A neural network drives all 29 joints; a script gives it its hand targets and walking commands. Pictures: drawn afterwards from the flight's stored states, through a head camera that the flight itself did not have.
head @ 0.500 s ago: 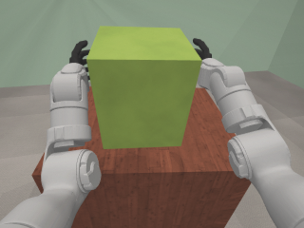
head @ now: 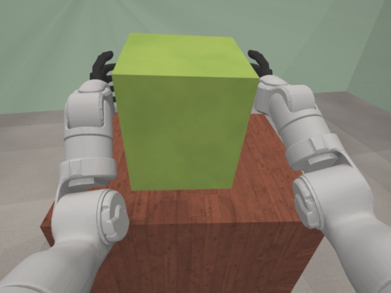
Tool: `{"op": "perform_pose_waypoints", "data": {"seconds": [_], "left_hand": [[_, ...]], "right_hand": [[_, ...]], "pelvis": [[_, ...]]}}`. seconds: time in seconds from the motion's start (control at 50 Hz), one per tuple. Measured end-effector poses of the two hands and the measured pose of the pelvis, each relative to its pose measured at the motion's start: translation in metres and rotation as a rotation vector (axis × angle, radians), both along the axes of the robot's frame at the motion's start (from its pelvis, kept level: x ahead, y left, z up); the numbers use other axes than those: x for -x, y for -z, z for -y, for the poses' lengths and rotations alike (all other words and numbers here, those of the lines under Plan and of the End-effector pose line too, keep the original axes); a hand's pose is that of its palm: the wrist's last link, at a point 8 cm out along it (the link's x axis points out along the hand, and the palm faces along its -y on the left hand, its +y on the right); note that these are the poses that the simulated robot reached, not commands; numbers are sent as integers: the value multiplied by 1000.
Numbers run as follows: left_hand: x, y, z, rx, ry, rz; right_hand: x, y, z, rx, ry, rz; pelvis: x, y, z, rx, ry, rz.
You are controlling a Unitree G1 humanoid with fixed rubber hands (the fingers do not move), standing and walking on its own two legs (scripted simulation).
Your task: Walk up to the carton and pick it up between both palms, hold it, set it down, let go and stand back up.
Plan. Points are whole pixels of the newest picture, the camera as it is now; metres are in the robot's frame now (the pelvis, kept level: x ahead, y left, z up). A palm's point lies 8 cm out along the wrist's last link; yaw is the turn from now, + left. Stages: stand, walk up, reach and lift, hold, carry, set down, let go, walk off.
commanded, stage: hold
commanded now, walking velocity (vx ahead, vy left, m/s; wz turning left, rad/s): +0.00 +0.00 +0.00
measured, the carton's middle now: (182, 113) +0.38 +0.01 +0.25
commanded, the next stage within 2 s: set down in 1.62 s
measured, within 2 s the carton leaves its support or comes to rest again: neither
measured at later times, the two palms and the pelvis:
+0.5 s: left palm (98, 91) +0.36 +0.17 +0.31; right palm (261, 86) +0.36 -0.14 +0.32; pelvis -0.01 +0.01 +0.00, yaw +0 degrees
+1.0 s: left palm (100, 93) +0.37 +0.17 +0.30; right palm (261, 89) +0.36 -0.14 +0.31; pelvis +0.00 +0.00 +0.00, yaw +0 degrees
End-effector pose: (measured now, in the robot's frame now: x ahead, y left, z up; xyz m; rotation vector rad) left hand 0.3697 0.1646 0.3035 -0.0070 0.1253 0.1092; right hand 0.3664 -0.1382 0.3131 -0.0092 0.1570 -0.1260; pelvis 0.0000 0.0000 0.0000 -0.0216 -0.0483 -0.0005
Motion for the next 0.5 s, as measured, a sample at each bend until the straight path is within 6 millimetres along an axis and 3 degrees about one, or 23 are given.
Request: {"op": "perform_pose_waypoints", "data": {"seconds": [0.24,0.5], "left_hand": [[1,6,0,-8,6,-3],[7,-2,-2,-12,-1,6]], "right_hand": [[2,6,0,-1,6,-5],[7,-4,-3,-18,6,6]], "pelvis": [[1,0,-6,1,5,12],[5,0,-5,0,6,3]]}}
